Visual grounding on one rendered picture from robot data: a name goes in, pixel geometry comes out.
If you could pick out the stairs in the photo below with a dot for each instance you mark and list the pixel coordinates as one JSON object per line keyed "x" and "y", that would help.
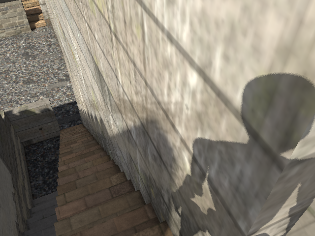
{"x": 94, "y": 196}
{"x": 34, "y": 14}

